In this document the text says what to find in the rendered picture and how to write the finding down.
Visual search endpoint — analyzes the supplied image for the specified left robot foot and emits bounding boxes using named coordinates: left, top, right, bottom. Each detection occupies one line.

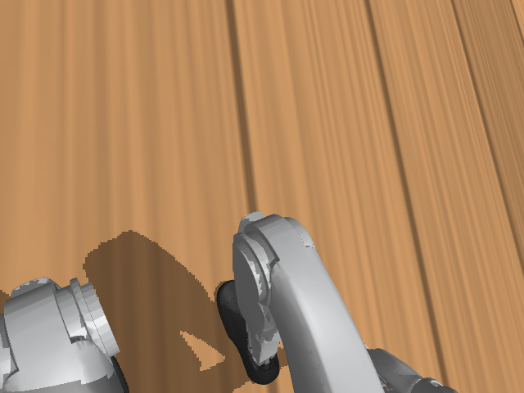
left=111, top=355, right=129, bottom=393

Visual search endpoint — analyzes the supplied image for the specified right robot hand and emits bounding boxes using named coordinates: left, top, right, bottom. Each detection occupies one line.
left=364, top=344, right=423, bottom=393

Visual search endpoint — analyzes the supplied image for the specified right robot arm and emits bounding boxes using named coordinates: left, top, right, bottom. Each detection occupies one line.
left=411, top=377, right=458, bottom=393

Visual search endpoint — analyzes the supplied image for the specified right robot foot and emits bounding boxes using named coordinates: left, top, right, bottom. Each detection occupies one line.
left=217, top=280, right=279, bottom=385

